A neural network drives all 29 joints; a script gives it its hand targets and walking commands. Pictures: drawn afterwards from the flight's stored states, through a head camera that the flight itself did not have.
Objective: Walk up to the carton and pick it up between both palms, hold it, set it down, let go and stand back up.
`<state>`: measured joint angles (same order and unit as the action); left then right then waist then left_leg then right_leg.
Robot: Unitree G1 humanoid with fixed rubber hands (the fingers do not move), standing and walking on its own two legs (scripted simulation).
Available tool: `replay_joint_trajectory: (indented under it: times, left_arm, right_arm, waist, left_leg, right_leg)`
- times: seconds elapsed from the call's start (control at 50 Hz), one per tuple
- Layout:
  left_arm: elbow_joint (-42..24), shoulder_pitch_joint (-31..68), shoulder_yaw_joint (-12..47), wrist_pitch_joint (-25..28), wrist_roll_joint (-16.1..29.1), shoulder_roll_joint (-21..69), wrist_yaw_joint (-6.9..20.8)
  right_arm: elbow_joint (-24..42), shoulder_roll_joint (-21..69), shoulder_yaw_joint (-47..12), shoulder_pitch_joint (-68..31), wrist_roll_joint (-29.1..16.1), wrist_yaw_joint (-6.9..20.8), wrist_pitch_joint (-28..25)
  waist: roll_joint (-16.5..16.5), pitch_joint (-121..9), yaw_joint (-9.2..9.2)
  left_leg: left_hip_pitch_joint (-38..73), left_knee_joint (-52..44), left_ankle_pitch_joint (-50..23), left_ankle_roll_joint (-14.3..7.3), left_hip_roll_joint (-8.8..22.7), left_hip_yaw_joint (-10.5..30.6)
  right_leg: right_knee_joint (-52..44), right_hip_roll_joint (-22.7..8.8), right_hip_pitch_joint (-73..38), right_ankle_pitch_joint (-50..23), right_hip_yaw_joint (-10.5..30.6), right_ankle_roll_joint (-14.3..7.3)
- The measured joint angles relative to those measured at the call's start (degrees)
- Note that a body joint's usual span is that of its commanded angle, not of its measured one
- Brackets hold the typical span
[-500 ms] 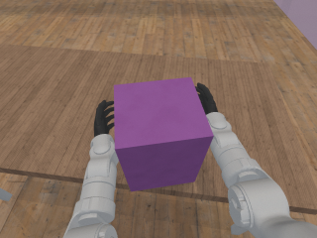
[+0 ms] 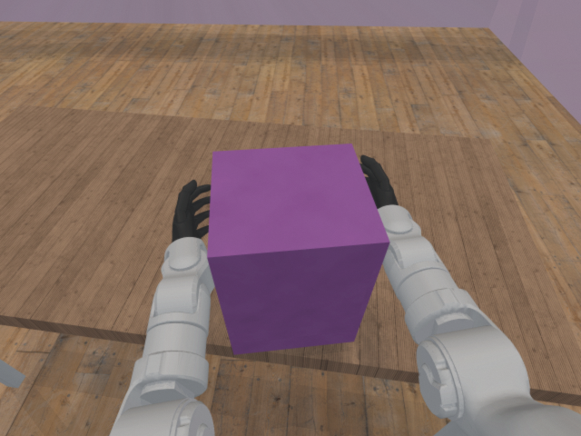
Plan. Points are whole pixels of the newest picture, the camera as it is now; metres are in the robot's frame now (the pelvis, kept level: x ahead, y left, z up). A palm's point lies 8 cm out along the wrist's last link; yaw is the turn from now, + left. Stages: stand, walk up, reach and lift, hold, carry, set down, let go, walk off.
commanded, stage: reach and lift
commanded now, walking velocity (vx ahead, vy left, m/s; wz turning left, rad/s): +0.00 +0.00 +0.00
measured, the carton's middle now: (289, 254) +0.36 +0.05 +0.06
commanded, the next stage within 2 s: hold in 1.88 s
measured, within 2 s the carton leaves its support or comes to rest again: neither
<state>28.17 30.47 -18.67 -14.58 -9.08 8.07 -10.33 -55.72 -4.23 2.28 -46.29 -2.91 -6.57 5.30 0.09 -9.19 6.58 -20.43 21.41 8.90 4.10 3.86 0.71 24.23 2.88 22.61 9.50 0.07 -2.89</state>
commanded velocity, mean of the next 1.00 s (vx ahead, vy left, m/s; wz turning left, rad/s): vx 0.00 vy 0.00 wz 0.00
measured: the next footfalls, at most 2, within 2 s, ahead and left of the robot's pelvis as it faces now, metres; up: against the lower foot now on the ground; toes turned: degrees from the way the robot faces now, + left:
none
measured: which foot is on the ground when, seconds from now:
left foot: down 0.00-1.00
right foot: down 0.00-1.00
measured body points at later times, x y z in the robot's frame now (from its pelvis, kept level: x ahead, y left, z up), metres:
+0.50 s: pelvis -0.01 +0.02 +0.00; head -0.04 +0.03 +0.45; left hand +0.37 +0.20 +0.16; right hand +0.42 -0.08 +0.16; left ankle +0.01 +0.17 -0.74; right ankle +0.02 -0.08 -0.74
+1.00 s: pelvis -0.01 +0.03 +0.00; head -0.07 +0.04 +0.45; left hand +0.37 +0.20 +0.20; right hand +0.40 -0.08 +0.20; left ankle +0.01 +0.17 -0.74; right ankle +0.02 -0.08 -0.74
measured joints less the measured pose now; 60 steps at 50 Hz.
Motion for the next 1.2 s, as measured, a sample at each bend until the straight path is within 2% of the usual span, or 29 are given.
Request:
replay_joint_trajectory:
  times: [0.14,0.42,0.66,0.88,1.04,1.2]
  left_arm:
    - [-0.3,1.1,0.8,-2.3,0.0,-1.1,0.6]
    - [-1.3,5.2,1.5,-8.9,0.0,-2.7,1.6]
    - [-1.3,7.8,1.5,-13.3,0.0,-3.9,2.4]
    - [-4.6,8.4,1.7,-14.9,0.0,-5.1,4.2]
    - [-4.7,10.5,1.7,-19.7,-0.1,-6.6,5.7]
    - [-4.7,11.9,1.7,-20.4,-0.1,-7.5,6.3]
  right_arm:
    - [1.5,0.2,0.0,0.0,-0.2,-1.0,2.0]
    - [3.7,0.5,2.3,-0.3,-2.0,-2.4,5.7]
    - [4.0,0.8,3.6,-1.9,-3.1,-3.0,8.8]
    - [10.5,0.8,2.2,-2.0,-6.1,-5.7,12.2]
    - [10.5,2.5,5.7,-2.2,-6.1,-5.9,14.5]
    - [10.5,2.9,6.4,-3.4,-6.1,-6.3,14.7]
  waist:
    - [0.0,-0.4,-0.26]
    - [1.6,-0.9,-3.50]
    - [2.1,-0.9,-3.90]
    - [2.1,-1.1,-6.31]
    - [2.1,-0.8,-6.45]
    - [2.1,0.2,-6.45]
  left_leg:
    - [0.9,0.0,0.0,-0.5,-0.7,0.1]
    - [3.3,0.0,0.0,-1.7,-2.3,0.2]
    - [3.6,0.0,0.0,-2.0,-2.5,0.2]
    - [5.3,0.0,0.0,-2.1,-2.5,0.3]
    - [6.1,0.0,-0.1,-2.7,-2.7,0.3]
    - [6.1,0.0,0.0,-2.8,-3.2,0.4]
  right_leg:
    - [-0.3,-0.7,-1.1,0.0,0.0,0.6]
    - [-0.7,-2.2,-4.0,0.0,0.0,1.8]
    - [-0.9,-2.4,-4.5,0.0,0.0,2.0]
    - [-1.4,-2.5,-6.4,-0.2,0.0,2.2]
    - [-1.4,-2.7,-7.2,-0.3,0.0,2.4]
    - [-1.4,-3.1,-7.3,-0.1,0.0,2.7]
